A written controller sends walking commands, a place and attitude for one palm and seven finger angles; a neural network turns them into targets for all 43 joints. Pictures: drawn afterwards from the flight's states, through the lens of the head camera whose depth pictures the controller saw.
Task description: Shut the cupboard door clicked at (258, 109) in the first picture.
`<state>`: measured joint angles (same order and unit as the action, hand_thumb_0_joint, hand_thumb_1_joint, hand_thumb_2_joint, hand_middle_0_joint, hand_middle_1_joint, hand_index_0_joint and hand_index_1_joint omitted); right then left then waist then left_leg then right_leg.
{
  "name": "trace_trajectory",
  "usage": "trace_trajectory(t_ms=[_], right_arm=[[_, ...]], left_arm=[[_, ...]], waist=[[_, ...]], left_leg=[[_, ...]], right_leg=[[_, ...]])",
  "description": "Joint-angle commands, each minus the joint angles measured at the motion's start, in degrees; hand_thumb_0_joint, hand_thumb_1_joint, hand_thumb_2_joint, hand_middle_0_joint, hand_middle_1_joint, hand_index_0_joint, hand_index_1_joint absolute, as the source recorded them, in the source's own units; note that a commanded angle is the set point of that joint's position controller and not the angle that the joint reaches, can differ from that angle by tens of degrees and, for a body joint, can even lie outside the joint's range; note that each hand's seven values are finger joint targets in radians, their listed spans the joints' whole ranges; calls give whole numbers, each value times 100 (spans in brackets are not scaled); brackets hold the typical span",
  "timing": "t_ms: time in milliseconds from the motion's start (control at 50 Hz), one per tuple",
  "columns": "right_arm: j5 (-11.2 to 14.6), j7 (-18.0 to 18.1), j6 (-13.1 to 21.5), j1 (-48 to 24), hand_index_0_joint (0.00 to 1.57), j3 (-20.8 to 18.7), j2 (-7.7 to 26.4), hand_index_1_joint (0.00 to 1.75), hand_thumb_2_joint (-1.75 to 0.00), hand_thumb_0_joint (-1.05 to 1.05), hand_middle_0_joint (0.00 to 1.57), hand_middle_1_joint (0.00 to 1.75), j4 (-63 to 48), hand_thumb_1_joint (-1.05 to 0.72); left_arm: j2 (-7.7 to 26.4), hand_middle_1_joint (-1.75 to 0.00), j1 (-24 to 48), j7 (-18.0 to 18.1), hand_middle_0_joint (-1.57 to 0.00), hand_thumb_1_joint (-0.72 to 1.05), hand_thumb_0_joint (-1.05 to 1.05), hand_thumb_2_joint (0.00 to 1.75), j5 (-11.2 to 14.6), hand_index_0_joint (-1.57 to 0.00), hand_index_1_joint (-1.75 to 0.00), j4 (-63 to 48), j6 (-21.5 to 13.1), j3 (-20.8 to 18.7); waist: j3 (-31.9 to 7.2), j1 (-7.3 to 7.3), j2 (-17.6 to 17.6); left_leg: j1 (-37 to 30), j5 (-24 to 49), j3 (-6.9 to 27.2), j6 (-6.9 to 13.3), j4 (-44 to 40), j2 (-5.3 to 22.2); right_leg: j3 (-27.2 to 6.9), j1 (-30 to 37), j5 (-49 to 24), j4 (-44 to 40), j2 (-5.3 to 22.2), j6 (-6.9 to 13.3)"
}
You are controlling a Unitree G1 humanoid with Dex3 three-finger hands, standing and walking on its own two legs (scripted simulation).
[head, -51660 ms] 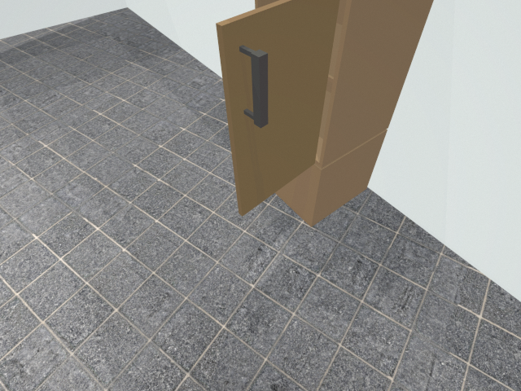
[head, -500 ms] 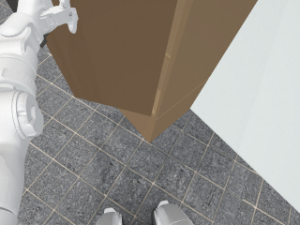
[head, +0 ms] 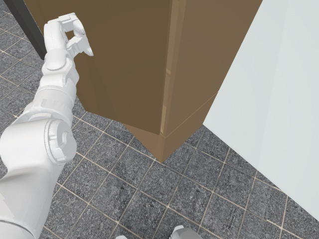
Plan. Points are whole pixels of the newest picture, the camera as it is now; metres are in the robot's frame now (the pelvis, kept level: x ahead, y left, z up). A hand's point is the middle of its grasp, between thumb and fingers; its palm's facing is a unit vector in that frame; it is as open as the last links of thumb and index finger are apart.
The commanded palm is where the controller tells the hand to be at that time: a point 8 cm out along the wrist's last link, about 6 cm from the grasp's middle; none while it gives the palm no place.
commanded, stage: pull the fist back off the door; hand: left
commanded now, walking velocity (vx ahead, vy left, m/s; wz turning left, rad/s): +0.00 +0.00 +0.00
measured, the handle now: (37, 25) +0.64 +0.20 +0.15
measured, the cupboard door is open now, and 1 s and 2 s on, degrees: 27 27 27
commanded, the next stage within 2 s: draw the hand back to the body in 0.46 s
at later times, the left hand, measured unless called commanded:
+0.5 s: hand (79, 66) +0.47 +0.09 +0.17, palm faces +0.06 -1.00 -0.02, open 3.1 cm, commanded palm +0.45 +0.14 +0.15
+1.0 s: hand (38, 105) +0.38 +0.15 +0.17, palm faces +0.10 -1.00 -0.01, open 3.2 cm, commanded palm +0.33 +0.20 +0.17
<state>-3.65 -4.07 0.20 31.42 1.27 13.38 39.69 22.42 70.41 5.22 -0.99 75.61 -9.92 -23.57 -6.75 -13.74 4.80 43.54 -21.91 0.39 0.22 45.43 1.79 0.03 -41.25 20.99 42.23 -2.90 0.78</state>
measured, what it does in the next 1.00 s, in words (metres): stands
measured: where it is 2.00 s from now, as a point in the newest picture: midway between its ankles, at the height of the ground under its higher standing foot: outside the picture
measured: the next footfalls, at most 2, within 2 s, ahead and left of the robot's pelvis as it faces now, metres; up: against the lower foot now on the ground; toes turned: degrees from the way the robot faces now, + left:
none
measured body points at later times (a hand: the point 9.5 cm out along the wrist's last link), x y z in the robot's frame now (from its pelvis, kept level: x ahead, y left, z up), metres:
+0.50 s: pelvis -0.01 +0.00 +0.01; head +0.03 -0.01 +0.46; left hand +0.46 +0.14 +0.17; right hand +0.07 -0.27 -0.11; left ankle -0.01 +0.12 -0.70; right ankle -0.02 -0.11 -0.70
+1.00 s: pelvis -0.02 +0.00 +0.02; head -0.02 -0.02 +0.47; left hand +0.36 +0.21 +0.18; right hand +0.06 -0.26 -0.10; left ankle -0.01 +0.12 -0.70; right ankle -0.02 -0.11 -0.70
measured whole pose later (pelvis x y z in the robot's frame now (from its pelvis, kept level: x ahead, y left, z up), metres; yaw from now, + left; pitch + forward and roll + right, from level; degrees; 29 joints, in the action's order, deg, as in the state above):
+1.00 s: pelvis -0.02 +0.00 +0.02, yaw +1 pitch +3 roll -1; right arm 2.8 2.3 1.8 21.5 -0.2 15.1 39.1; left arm 11.6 26.2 -1.3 9.2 29.9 -6.7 -11.0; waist -4.5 -2.2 3.4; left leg 20.8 -18.1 0.0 0.3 35.7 0.6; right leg -0.4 -19.2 18.2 34.3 -1.7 0.8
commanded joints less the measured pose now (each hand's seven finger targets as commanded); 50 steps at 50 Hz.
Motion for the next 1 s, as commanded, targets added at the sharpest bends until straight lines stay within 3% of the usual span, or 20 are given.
trace_trajectory(t_ms=[0, 80, 140, 200, 220, 240, 300, 380, 480, 560, 580, 620, 680, 720, 800, 820, 880, 920, 960, 980], right_arm=[[23, 109, 166, 901, 20, -455, 1046, 30, -90, 0, 20, 30, -328, -90], [79, 52, 127, 774, 20, -515, 1042, 30, -90, 0, 20, 30, -360, -90], [208, 89, 64, 579, 20, -564, 1037, 30, -90, 0, 20, 30, -459, -90], [293, 189, 75, 300, 20, -587, 1010, 30, -90, 0, 20, 30, -529, -90], [324, 224, 97, 218, 20, -577, 967, 30, -90, 0, 20, 30, -578, -90], [323, 246, 135, 124, 20, -576, 949, 30, -90, 0, 20, 30, -538, -90], [313, 260, 254, -90, 20, -571, 868, 30, -90, 0, 20, 30, -490, -90], [389, 303, 290, -361, 20, -549, 855, 30, -90, 0, 20, 30, -382, -90], [442, 419, 246, -569, 20, -434, 890, 30, -90, 0, 20, 30, -293, -90], [370, 438, 308, -613, 20, -346, 877, 30, -90, 0, 20, 30, -328, -90], [348, 433, 328, -574, 20, -357, 885, 30, -90, 0, 20, 30, -381, -90], [333, 413, 312, -583, 20, -371, 869, 30, -90, 0, 20, 30, -559, -90], [364, 364, 311, -682, 20, -395, 818, 30, -90, 0, 20, 30, -775, -90], [449, 365, 262, -755, 20, -440, 853, 30, -90, 0, 20, 30, -914, -90], [637, 509, 278, -1144, 20, -457, 859, 30, -90, 0, 20, 30, -1077, -90], [667, 572, 295, -1259, 20, -447, 848, 30, -90, 0, 20, 30, -1106, -90], [671, 668, 428, -1469, 20, -375, 761, 30, -90, 0, 20, 30, -1024, -90], [664, 707, 507, -1600, 20, -354, 740, 30, -90, 0, 20, 30, -1035, -90], [680, 721, 565, -1792, 20, -299, 711, 30, -90, 0, 20, 30, -1032, -90], [689, 732, 583, -1854, 20, -283, 722, 30, -90, 0, 20, 30, -1046, -90]], left_arm=[[1510, -150, 2549, 124, -130, 90, 0, 90, 45, -130, -150, -1813, -935, -187], [894, -150, 1547, 41, -130, 90, 0, 90, -144, -130, -150, -1507, -934, 338], [472, -150, 1068, -199, -130, 90, 0, 90, 163, -130, -150, -1650, -668, 510], [342, -150, 1293, -340, -130, 90, 0, 90, 553, -130, -150, -2452, -623, 529], [112, -150, 1430, -345, -130, 90, 0, 90, 646, -130, -150, -2945, -708, 754], [233, -150, 1489, -292, -130, 90, 0, 90, 665, -130, -150, -3237, -808, 634], [-175, -150, 1557, -156, -130, 90, 0, 90, 588, -130, -150, -3972, -1080, 1107], [-553, -150, 1251, -39, -130, 90, 0, 90, 487, -130, -150, -3567, -878, 1475], [-334, -150, 1659, 104, -130, 90, 0, 90, 496, -130, -150, -2335, -355, 1242], [81, -150, 1775, 211, -130, 90, 0, 90, 533, -130, -150, -2065, -534, 801], [342, -150, 1544, 207, -130, 90, 0, 90, 494, -130, -150, -2088, -659, 532], [656, -150, 651, 134, -130, 90, 0, 90, 402, -130, -150, -2310, -902, 246], [416, -150, -27, -103, -130, 90, 0, 90, 293, -130, -150, -3001, -1064, 551], [259, -150, -700, -309, -130, 90, 0, 90, 401, -130, -150, -3474, -922, 717], [-10, -150, -1029, -656, -130, 90, 0, 90, 1059, -130, -150, -4786, -347, 854], [-23, -150, -1012, -690, -130, 90, 0, 90, 1140, -130, -150, -5190, -263, 923], [-146, -150, -1006, -689, -130, 90, 0, 90, 1107, -130, -150, -5955, -141, 1181], [-110, -150, -1485, -650, -130, 90, 0, 90, 1016, -130, -150, -6388, -115, 1241], [-207, -150, -2009, -689, -130, 90, 0, 90, 1030, -130, -150, -6450, 44, 1311], [-169, -147, -2214, -722, -127, 90, 0, 90, 1084, -127, -147, -6440, 160, 1231]], waist=[[-2647, 246, -182], [-2102, 280, -396], [-2159, 433, -377], [-2274, 481, -450], [-2348, 480, -168], [-2423, 537, -47], [-2454, 496, 128], [-1965, 439, -206], [-1208, 387, -808], [-1487, 464, -699], [-1728, 604, -848], [-2227, 924, -698], [-2494, 1045, -427], [-2465, 1126, -527], [-1842, 1125, -1001], [-1733, 1130, -773], [-1254, 1081, -432], [-1126, 1166, -91], [-1005, 1249, -49], [-970, 1280, -271]], left_leg=[[-1722, 2429, -14, 182, -245, -220], [-1701, 2291, -109, 184, -373, -220], [-1995, 2420, -172, 167, -484, -249], [-2192, 2348, -208, 185, -548, -269], [-2438, 2499, -213, 184, -546, -272], [-2619, 2570, -171, 176, -513, -271], [-3030, 2770, -67, 160, -457, -236], [-2923, 2326, -8, 128, -595, -214], [-2173, 1300, 4, 148, -833, -300], [-2045, 1268, 4, 142, -769, -318], [-1986, 1375, 9, 144, -756, -325], [-2062, 1702, -59, 139, -748, -329], [-2313, 2080, -160, 136, -749, -291], [-2474, 2253, -176, 141, -835, -257], [-2537, 1864, -249, 210, -1127, -240], [-2668, 1820, -273, 223, -1179, -237], [-2895, 1546, -176, 254, -1322, -246], [-3084, 1531, -136, 249, -1401, -239], [-3095, 1352, -108, 215, -1510, -249], [-3088, 1251, -73, 215, -1555, -258]], right_leg=[[76, 1736, -3040, -405, -69, -44], [123, 1614, -2968, -466, -37, -42], [139, 1845, -3122, -564, -27, -19], [81, 2131, -3269, -683, -21, -41], [95, 2130, -3308, -673, -15, -27], [84, 2097, -3329, -666, -30, -25], [131, 1851, -3202, -598, -30, -18], [195, 1586, -2716, -656, -2, -19], [131, 1519, -1979, -866, 90, -40], [59, 1641, -1931, -769, 126, -28], [53, 1847, -2038, -690, 128, -18], [33, 2282, -2400, -550, 133, 22], [49, 2431, -2759, -495, 117, 29], [89, 2621, -2861, -576, 82, 49], [99, 2901, -2749, -1021, 49, -25], [84, 2888, -2602, -1099, 68, -30], [113, 2552, -2094, -1259, 46, -29], [137, 2507, -1855, -1289, 49, 7], [158, 2508, -1612, -1332, 79, 29], [172, 2531, -1498, -1378, 77, 25]])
